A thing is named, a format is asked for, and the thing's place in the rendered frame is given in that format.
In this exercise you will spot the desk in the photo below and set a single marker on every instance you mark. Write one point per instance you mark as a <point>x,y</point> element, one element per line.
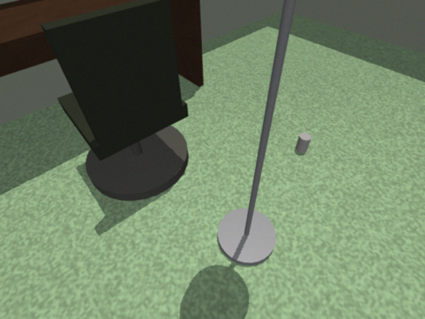
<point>23,43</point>

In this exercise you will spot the office chair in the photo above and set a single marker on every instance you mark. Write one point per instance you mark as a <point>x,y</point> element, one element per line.
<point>121,65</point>

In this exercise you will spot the floor lamp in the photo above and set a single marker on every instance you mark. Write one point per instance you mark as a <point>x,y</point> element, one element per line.
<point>245,235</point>

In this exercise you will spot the can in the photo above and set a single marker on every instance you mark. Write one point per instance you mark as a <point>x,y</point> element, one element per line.
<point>303,142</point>

